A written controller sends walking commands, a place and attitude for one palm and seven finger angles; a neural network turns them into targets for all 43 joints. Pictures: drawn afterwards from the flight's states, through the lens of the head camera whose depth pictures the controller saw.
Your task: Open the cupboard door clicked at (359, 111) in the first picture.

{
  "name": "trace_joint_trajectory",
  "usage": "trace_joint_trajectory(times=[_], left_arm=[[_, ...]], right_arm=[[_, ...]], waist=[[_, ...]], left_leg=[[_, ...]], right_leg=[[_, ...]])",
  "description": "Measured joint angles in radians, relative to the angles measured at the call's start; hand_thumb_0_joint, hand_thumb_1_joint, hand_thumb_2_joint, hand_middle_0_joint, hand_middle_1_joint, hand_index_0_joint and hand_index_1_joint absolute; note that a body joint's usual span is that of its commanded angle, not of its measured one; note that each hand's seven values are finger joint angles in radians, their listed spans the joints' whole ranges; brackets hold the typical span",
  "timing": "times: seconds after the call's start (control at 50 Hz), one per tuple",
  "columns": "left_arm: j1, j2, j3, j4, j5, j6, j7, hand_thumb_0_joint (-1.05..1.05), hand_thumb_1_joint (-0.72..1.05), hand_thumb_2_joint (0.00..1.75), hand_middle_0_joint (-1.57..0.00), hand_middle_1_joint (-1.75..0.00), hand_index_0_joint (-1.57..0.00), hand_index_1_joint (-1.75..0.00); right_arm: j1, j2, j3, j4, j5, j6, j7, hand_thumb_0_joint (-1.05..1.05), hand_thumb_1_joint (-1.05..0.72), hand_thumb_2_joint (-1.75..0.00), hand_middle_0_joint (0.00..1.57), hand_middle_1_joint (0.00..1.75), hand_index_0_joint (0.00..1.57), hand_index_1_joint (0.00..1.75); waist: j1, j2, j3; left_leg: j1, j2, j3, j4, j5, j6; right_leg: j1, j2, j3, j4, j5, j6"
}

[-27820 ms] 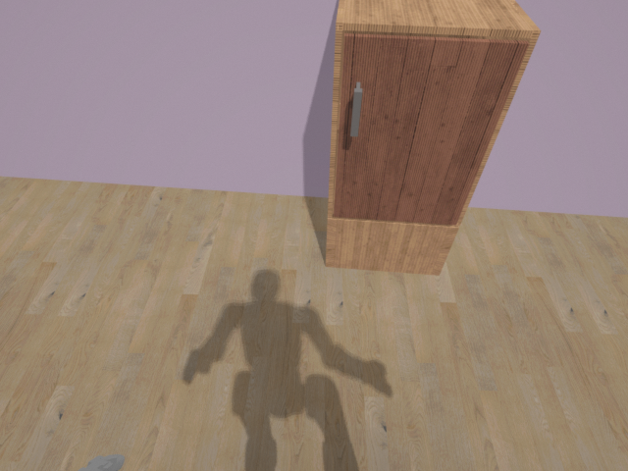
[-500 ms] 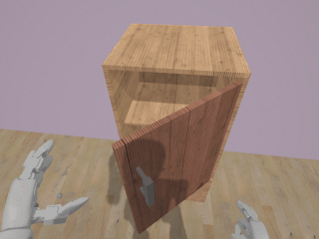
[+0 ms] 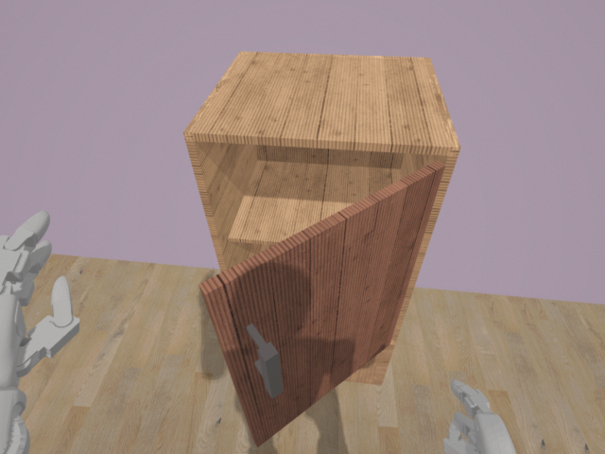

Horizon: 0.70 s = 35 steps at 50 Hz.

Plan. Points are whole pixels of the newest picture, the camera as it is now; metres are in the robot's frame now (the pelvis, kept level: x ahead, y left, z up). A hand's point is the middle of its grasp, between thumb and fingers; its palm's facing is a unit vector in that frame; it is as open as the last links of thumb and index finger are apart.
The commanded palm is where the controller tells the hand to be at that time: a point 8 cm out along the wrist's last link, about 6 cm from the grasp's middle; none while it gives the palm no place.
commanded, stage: draw the hand back to the body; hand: left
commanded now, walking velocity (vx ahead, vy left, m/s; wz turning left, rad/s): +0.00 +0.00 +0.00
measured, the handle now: (264, 361) +0.26 +0.10 -0.03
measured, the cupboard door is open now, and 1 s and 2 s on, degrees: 43 43 43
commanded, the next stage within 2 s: step back with the hand held close in 0.20 s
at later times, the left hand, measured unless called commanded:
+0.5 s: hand (73, 316) +0.19 +0.26 +0.16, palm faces +0.42 -0.79 -0.45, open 7.5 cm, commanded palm +0.13 +0.29 +0.17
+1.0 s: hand (13, 382) +0.12 +0.28 +0.16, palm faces +0.45 -0.76 -0.47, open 7.5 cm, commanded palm +0.07 +0.32 +0.17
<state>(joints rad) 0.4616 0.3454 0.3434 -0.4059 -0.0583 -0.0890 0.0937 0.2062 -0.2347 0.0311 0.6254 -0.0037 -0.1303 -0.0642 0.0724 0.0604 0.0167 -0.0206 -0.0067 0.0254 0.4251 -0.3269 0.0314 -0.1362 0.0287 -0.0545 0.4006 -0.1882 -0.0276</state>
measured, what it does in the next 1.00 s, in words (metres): shifts its weight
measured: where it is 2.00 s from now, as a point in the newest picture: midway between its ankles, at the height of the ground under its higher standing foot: outside the picture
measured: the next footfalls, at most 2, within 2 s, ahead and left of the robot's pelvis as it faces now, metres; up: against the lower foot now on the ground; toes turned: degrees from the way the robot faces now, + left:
right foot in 1.84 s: -0.17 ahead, -0.11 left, +0.00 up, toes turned +0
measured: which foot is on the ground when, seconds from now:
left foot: down 0.00-1.00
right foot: down 0.00-1.00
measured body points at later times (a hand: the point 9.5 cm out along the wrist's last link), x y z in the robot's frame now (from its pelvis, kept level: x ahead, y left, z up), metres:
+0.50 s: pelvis -0.02 +0.00 +0.00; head -0.02 -0.01 +0.45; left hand +0.16 +0.30 +0.19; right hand +0.17 -0.24 -0.07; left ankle -0.06 +0.09 -0.74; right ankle +0.02 -0.10 -0.74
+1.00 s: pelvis -0.08 +0.02 -0.02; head -0.08 +0.02 +0.43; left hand +0.09 +0.32 +0.18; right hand +0.08 -0.23 -0.09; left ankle -0.05 +0.09 -0.74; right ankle +0.02 -0.10 -0.74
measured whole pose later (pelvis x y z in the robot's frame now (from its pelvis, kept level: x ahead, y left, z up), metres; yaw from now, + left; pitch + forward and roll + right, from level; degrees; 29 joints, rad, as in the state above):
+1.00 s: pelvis -0.08 +0.02 -0.02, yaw -2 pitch -2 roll +0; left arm 0.49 0.37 0.44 -0.47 0.02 -0.22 0.14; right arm 0.24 -0.23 0.00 0.54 0.00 -0.06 -0.09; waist 0.01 -0.01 0.03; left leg -0.30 -0.05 0.08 0.65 -0.32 0.08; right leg -0.41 -0.01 0.00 0.59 -0.14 0.01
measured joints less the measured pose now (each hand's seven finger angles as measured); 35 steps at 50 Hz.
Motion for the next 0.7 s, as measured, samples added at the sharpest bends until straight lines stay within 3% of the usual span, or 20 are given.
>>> trace_joint_trajectory(times=[0.36, 0.46, 0.56, 0.7], left_arm=[[-0.01, 0.002, -0.005, 0.014, 0.009, -0.014, -0.001, 0.02, 0.88, 0.9, -0.21, -0.3, -0.21, -0.3], [-0.007, 0.017, 0.058, 0.03, 0.019, -0.079, 0.008, 0.02, 0.88, 0.9, -0.21, -0.3, -0.21, -0.3], [0.049, 0.036, 0.052, 0.003, 0.023, -0.092, 0.005, 0.02, 0.89, 0.9, -0.21, -0.3, -0.21, -0.3], [0.097, 0.077, 0.067, -0.042, 0.027, -0.091, 0.011, 0.02, 0.88, 0.9, -0.21, -0.3, -0.21, -0.3]], right_arm=[[0.003, 0.008, 0.0, 0.021, 0.002, -0.015, -0.004, 0.01, -0.9, -0.89, 0.2, 0.3, 0.2, 0.3], [-0.024, 0.005, 0.002, -0.014, -0.001, 0.023, 0.0, 0.01, -0.9, -0.89, 0.2, 0.3, 0.2, 0.3], [-0.033, -0.011, -0.02, -0.04, -0.001, 0.058, -0.006, 0.01, -0.9, -0.89, 0.2, 0.3, 0.2, 0.3], [-0.018, -0.016, -0.046, -0.058, 0.008, 0.1, -0.019, 0.01, -0.9, -0.89, 0.2, 0.3, 0.2, 0.3]], waist=[[0.001, 0.002, 0.011], [-0.036, -0.005, -0.004], [-0.068, -0.018, -0.01], [-0.083, -0.051, -0.009]], left_leg=[[0.009, 0.012, -0.001, -0.007, 0.011, -0.01], [-0.064, 0.016, 0.009, 0.016, 0.015, -0.007], [-0.107, -0.001, 0.031, 0.01, 0.035, 0.003], [-0.157, -0.021, 0.047, 0.044, 0.043, 0.019]], right_leg=[[0.017, 0.012, -0.002, -0.024, 0.02, -0.011], [-0.046, 0.017, 0.007, -0.034, 0.047, -0.01], [-0.105, 0.001, 0.029, -0.015, 0.06, 0.002], [-0.163, -0.019, 0.045, 0.031, 0.067, 0.016]])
